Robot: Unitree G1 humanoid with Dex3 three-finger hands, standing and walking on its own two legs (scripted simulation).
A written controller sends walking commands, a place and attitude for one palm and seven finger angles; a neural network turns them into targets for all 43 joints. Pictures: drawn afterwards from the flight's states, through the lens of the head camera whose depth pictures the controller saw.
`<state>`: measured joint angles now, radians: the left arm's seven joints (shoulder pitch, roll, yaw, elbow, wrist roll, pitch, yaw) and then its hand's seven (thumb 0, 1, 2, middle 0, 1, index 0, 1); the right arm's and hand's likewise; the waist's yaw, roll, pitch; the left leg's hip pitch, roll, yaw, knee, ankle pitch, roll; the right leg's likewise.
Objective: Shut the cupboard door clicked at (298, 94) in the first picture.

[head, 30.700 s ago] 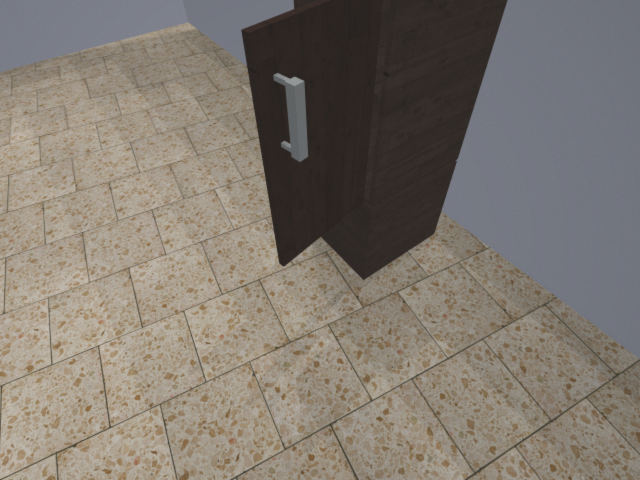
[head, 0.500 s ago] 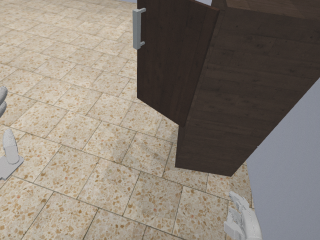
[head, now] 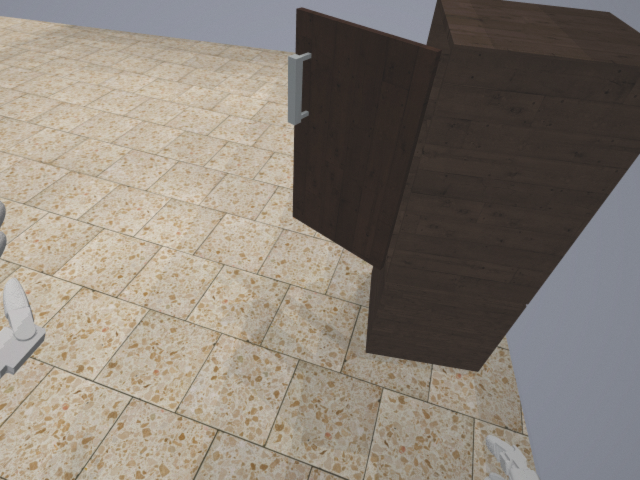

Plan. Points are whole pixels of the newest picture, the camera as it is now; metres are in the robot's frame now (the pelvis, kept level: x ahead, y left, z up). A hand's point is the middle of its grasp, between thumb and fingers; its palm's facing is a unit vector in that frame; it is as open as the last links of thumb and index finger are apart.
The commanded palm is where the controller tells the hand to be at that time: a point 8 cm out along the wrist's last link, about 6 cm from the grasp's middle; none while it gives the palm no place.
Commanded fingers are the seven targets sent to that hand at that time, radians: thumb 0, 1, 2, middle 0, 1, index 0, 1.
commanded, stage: stop stepping back and stand still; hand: left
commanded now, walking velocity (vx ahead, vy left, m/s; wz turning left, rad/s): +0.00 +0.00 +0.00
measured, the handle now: (300, 88) +0.91 +0.10 +0.09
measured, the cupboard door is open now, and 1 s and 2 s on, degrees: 59 59 59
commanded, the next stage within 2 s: let the arm hang, fingers relaxed in 0.30 s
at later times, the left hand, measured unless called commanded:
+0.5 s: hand (81, 396) +0.20 +0.28 +0.04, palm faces +0.24 -0.86 -0.46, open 7.4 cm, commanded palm none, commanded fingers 0.00 0.90 0.90 -0.20 -0.30 -0.20 -0.30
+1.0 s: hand out of the picture -0.07 +0.22 -0.17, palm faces +0.03 -0.97 -0.26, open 7.3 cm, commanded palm none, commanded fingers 0.00 0.90 0.90 -0.20 -0.30 -0.20 -0.30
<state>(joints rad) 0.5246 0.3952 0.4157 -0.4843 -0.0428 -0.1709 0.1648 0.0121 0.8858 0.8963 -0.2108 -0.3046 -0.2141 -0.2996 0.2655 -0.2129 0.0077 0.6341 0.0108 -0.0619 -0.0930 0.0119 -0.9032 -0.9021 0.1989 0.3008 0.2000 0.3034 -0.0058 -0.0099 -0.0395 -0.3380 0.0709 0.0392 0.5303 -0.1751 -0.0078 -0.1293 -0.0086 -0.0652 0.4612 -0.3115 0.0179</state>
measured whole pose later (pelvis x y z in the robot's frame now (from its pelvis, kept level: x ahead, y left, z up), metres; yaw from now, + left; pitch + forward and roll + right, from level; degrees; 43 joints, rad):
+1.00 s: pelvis -0.01 +0.01 +0.00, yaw +1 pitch -1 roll -1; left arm 0.38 0.23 0.02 1.10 0.02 0.03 0.01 0.00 0.92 0.90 -0.20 -0.30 -0.20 -0.30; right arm 0.28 -0.21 -0.01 1.05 -0.01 0.04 -0.02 0.01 -0.90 -0.90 0.20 0.30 0.20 0.30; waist 0.01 0.02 0.06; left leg -0.32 0.02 0.04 0.46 -0.12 0.02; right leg -0.13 -0.04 -0.05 0.45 -0.29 0.03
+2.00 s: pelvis +0.02 +0.00 +0.01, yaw +0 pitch -2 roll +0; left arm 0.31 0.16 0.02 1.15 0.01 0.01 0.03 0.00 0.91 0.90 -0.20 -0.30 -0.20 -0.30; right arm 0.24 -0.16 -0.01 1.12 -0.01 0.02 -0.03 0.00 -0.91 -0.90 0.20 0.30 0.20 0.30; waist 0.00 0.00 0.05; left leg -0.25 0.03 0.05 0.44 -0.16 0.00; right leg -0.05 -0.03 -0.04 0.39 -0.31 0.02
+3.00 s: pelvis +0.01 -0.01 +0.00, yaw +22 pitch +3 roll -2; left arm 0.12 0.24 0.08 0.87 0.02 0.05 0.01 0.00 0.91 0.90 -0.20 -0.30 -0.20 -0.30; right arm 0.20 -0.24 -0.07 0.92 -0.03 0.07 0.00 0.00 -0.90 -0.90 0.20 0.30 0.20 0.30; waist -0.04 0.03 0.07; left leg -0.41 -0.09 -0.17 0.45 -0.08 0.03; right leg -0.33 0.01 0.02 0.69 -0.41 0.04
